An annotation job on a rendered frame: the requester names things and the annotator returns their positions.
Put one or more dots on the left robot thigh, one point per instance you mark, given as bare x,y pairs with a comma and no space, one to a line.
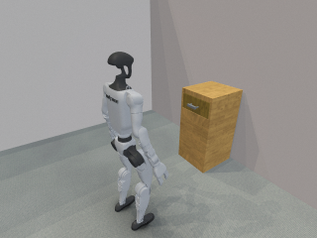
126,172

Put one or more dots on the humanoid robot head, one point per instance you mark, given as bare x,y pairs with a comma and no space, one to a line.
121,59

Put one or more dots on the cabinet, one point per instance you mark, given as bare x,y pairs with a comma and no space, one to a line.
206,143

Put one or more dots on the left robot hand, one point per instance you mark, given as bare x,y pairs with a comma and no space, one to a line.
112,134

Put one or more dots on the drawer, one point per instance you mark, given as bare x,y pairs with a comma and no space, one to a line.
203,106

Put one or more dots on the robot left forearm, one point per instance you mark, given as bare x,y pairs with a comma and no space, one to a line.
108,122

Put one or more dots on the right robot hand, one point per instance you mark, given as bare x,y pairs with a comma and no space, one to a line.
160,170

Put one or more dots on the robot left upper arm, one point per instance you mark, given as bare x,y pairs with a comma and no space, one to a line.
104,107

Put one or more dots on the robot right forearm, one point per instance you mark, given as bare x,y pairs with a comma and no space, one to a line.
147,147

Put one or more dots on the handle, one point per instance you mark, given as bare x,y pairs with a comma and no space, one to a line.
191,106

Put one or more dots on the robot right upper arm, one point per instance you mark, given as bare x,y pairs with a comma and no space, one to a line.
135,101

